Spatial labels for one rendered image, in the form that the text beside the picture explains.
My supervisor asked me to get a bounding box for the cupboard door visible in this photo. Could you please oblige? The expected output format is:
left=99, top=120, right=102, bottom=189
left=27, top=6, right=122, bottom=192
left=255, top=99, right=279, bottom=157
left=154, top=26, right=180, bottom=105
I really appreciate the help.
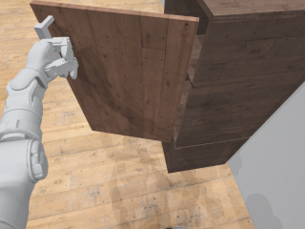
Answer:
left=30, top=0, right=199, bottom=143

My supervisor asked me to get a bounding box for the handle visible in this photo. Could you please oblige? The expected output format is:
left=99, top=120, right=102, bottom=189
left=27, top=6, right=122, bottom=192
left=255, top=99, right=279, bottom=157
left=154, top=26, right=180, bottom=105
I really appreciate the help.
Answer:
left=34, top=15, right=69, bottom=78

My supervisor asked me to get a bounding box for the left robot upper arm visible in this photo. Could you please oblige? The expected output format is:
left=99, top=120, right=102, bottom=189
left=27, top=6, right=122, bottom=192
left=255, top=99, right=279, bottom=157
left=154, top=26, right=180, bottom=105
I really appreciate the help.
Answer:
left=0, top=138, right=49, bottom=229

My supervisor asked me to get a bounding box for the robot left hand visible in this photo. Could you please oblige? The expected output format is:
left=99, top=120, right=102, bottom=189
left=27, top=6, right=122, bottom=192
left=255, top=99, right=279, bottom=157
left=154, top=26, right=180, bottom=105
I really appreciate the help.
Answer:
left=25, top=36, right=79, bottom=84

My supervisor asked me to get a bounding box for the left robot forearm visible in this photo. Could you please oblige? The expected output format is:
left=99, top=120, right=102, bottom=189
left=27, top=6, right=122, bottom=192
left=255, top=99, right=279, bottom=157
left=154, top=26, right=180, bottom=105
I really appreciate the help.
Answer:
left=0, top=68, right=48, bottom=143

